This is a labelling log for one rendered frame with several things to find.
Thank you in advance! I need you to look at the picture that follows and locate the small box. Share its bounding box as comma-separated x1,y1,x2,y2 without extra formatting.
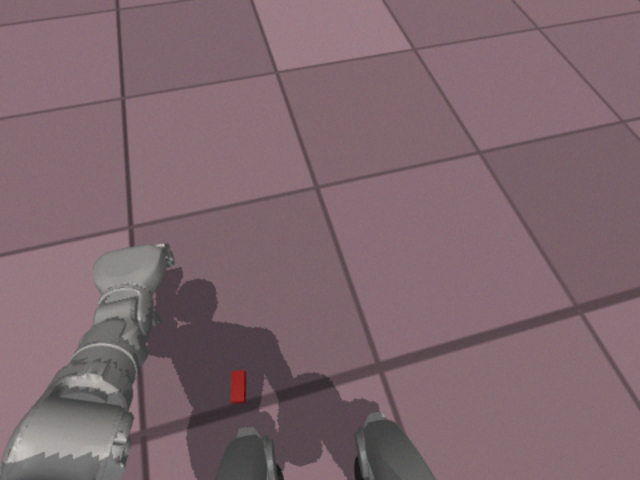
231,370,246,404

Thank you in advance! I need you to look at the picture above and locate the left robot arm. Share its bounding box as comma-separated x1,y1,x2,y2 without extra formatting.
0,284,154,480

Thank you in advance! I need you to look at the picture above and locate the left robot hand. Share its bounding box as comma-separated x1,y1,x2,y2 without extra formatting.
93,243,175,326

